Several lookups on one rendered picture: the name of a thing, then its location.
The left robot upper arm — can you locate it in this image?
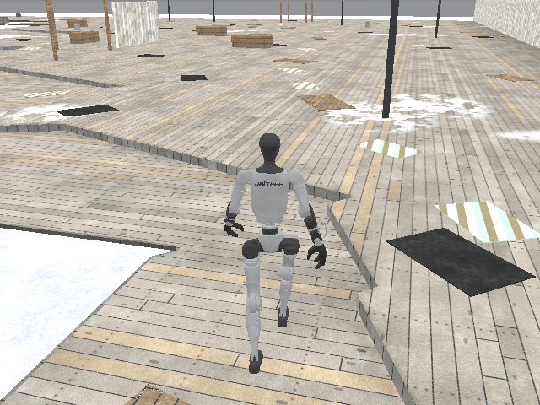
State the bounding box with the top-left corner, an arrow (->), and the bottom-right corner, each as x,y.
229,170 -> 252,214

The left robot hand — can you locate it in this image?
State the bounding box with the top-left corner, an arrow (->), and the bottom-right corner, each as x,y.
224,222 -> 244,237

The robot right forearm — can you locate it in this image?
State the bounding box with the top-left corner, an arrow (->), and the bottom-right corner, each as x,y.
304,204 -> 324,246

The right robot hand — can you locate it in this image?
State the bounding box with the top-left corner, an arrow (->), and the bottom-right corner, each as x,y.
307,244 -> 327,269

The robot torso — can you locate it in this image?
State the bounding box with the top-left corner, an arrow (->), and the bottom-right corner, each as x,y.
250,166 -> 289,253

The left robot shin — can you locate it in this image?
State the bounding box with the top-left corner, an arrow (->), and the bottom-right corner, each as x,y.
246,297 -> 261,361

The right robot upper arm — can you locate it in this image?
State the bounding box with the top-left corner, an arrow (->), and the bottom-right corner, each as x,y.
287,170 -> 311,218

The robot left forearm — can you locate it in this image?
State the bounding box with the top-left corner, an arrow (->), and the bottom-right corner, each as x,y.
224,201 -> 237,226

